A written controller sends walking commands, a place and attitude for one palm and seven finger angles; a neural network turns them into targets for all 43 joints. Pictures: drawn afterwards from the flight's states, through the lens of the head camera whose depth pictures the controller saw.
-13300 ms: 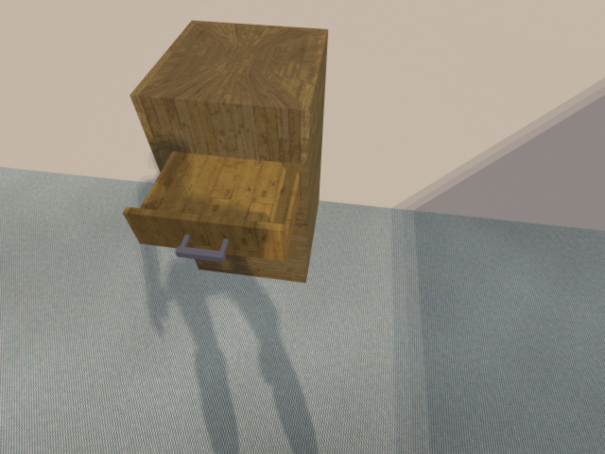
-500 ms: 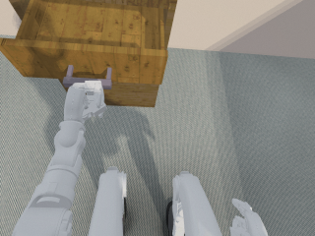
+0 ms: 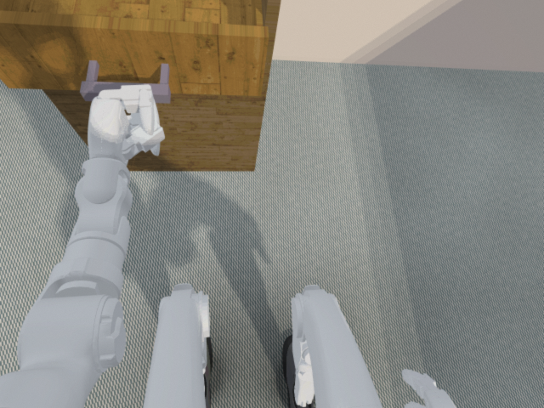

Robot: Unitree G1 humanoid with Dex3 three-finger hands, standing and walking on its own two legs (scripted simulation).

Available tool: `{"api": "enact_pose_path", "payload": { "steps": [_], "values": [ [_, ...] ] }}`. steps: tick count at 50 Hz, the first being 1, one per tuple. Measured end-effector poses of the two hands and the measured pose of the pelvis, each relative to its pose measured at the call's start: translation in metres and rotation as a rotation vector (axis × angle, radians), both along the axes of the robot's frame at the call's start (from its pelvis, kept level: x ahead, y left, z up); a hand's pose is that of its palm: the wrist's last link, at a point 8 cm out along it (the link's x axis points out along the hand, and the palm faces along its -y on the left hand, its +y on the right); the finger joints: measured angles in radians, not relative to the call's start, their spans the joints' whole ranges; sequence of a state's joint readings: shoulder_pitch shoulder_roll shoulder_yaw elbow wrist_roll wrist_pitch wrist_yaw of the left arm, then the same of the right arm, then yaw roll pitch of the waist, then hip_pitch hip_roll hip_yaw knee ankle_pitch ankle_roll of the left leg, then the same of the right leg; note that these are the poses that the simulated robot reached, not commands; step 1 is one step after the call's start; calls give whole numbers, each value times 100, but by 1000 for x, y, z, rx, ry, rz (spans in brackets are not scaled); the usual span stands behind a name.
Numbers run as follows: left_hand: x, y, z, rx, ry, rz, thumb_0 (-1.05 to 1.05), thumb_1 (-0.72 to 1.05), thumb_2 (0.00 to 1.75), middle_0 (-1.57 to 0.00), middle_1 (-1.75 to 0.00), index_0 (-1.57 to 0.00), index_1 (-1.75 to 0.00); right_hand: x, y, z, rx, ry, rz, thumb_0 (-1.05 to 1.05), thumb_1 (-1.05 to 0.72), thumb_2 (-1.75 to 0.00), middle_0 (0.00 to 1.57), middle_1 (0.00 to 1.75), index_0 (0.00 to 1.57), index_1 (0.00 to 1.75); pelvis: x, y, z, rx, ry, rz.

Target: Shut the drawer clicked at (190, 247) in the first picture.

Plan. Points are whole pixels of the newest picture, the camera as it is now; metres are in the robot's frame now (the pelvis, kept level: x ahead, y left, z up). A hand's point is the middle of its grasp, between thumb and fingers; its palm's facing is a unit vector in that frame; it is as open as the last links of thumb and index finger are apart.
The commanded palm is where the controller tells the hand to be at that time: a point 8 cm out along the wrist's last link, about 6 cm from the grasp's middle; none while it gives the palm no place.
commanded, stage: push the drawer shut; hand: left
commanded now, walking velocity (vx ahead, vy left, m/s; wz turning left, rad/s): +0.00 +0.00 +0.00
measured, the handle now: (128, 81) +0.56 +0.19 +0.02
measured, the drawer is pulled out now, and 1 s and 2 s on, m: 0.09 0.00 0.00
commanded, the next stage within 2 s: pull the fist back off the drawer in 1.14 s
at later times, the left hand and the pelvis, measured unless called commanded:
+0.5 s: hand (157, 93) +0.55 +0.16 +0.01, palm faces +0.00 -1.00 -0.06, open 2.7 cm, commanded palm +0.56 +0.17 +0.02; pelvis +0.00 +0.00 -0.01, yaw -2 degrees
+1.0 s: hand (152, 73) +0.59 +0.17 +0.01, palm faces +0.00 -1.00 -0.06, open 2.6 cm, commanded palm +0.62 +0.16 +0.02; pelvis -0.01 +0.00 -0.03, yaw -3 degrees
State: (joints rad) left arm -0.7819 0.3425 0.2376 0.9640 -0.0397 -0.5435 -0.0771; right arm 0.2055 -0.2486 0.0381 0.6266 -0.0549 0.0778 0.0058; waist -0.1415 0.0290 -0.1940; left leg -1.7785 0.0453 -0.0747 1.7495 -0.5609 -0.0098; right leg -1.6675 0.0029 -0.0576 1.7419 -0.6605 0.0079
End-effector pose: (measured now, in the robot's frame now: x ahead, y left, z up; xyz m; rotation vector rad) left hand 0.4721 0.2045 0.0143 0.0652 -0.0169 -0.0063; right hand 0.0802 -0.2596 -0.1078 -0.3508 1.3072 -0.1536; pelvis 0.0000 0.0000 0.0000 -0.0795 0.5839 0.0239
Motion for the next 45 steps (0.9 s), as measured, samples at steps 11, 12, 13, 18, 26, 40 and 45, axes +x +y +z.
{"api": "enact_pose_path", "payload": {
  "steps": [11,12,13,18,26,40,45],
  "values": [
    [26,5,-1,-4,0,-4,-7,73,95,-140,-160,-140,-160,-10,-4,-2,-21,39,-22,1,-91,-89,21,30,20,30,1,-1,-6,-8,16,-9],
    [29,5,-1,-4,0,-4,-7,73,95,-140,-160,-140,-160,-11,-4,-2,-23,44,-23,1,-91,-89,21,30,20,30,1,0,-7,-9,18,-9],
    [31,6,-1,-5,-1,-4,-7,73,95,-140,-160,-140,-160,-13,-4,-2,-26,49,-24,1,-91,-89,21,30,20,30,1,0,-7,-10,20,-9],
    [43,6,-1,-6,-2,0,-7,72,95,-140,-160,-140,-160,-20,-4,-4,-34,78,-31,1,-91,-89,21,30,20,30,0,1,-11,-15,30,-10],
    [62,6,-1,-7,3,5,-7,72,95,-140,-160,-140,-160,-37,-1,-4,-38,122,-50,1,-91,-89,21,30,20,30,-1,2,-14,-24,43,-14],
    [94,9,-2,-6,8,0,-9,69,96,-140,-160,-140,-160,-72,5,-3,-50,200,-95,0,-91,-89,21,30,20,30,-3,3,-23,-36,67,-25],
    [96,14,-4,-11,11,4,-13,62,96,-140,-160,-140,-160,-81,6,-2,-56,222,-101,0,-91,-89,21,30,20,30,-5,3,-26,-40,69,-24]
  ]
}}
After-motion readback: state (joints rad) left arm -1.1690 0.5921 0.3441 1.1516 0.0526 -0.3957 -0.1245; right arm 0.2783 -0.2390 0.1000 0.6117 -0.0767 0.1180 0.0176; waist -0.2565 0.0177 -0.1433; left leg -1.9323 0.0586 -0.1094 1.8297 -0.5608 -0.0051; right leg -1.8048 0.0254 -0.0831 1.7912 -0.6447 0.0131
